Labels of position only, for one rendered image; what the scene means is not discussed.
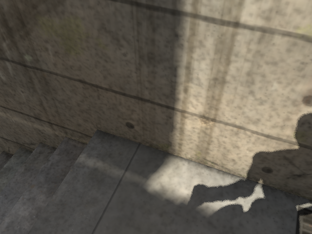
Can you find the stairs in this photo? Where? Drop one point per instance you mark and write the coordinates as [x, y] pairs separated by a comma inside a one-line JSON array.
[[29, 180]]

